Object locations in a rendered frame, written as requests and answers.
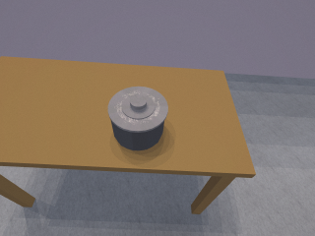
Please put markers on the pot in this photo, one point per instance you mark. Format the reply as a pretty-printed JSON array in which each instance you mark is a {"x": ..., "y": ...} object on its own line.
[{"x": 137, "y": 141}]

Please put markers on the knob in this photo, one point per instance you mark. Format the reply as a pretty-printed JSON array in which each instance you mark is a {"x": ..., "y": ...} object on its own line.
[{"x": 138, "y": 102}]

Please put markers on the table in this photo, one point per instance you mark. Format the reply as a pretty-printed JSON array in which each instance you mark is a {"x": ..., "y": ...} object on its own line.
[{"x": 54, "y": 114}]

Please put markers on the lid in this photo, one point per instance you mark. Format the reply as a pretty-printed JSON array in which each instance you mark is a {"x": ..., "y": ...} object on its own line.
[{"x": 137, "y": 120}]

